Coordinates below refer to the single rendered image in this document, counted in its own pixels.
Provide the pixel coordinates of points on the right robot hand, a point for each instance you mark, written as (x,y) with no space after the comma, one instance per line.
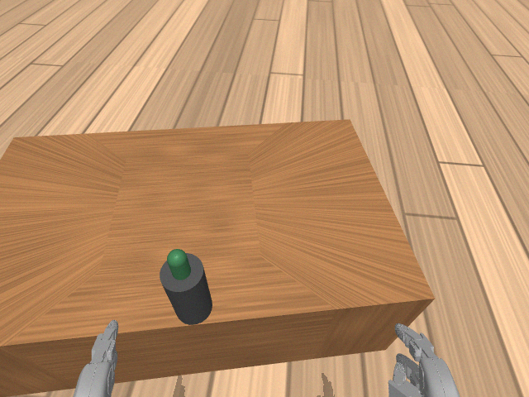
(431,378)

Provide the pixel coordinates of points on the left robot hand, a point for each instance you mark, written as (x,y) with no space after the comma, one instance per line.
(97,378)

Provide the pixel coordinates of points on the bottle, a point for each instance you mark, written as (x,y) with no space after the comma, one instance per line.
(184,281)

